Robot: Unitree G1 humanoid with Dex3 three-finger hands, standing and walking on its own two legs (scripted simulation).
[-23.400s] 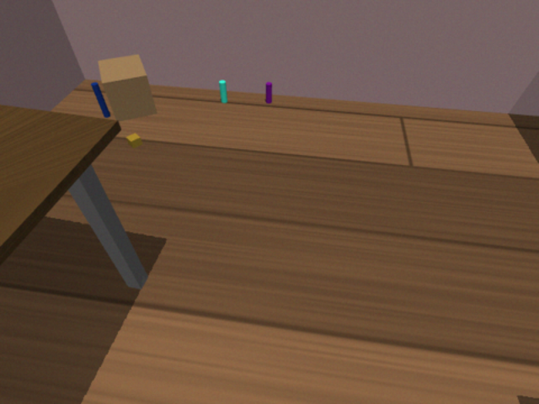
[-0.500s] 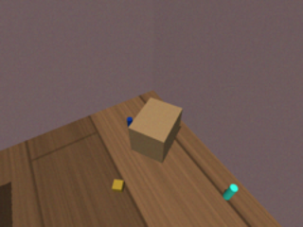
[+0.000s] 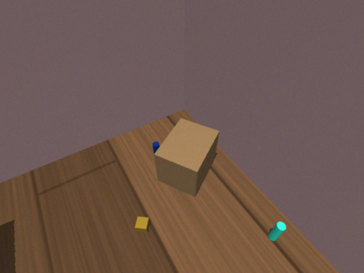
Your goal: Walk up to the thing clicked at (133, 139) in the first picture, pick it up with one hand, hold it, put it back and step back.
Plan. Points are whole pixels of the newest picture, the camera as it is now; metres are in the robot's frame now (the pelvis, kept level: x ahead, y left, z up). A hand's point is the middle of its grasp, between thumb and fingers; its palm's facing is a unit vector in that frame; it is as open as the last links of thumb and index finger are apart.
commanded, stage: walk up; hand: left
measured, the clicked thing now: (142, 224) +0.54 +0.24 -0.76
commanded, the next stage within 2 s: none
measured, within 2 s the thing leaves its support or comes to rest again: neither
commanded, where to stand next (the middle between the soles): +0.15 +0.02 m, yaw -2 degrees
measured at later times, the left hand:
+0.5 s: hand out of the picture +0.15 +0.35 -0.17, palm faces -0.07 -0.93 -0.36, open 7.4 cm
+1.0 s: hand (90, 232) +0.29 +0.28 -0.17, palm faces -0.06 -0.95 -0.32, open 7.4 cm
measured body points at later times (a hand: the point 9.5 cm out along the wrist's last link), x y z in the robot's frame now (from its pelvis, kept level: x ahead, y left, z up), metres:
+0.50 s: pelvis +0.09 +0.07 -0.01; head +0.12 +0.09 +0.44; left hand +0.15 +0.40 -0.15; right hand +0.12 -0.25 -0.12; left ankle +0.08 +0.19 -0.75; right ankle +0.13 -0.08 -0.71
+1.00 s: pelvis +0.12 +0.04 -0.03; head +0.17 +0.06 +0.41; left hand +0.29 +0.33 -0.15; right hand +0.17 -0.28 -0.14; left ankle +0.13 +0.16 -0.75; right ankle +0.17 -0.07 -0.75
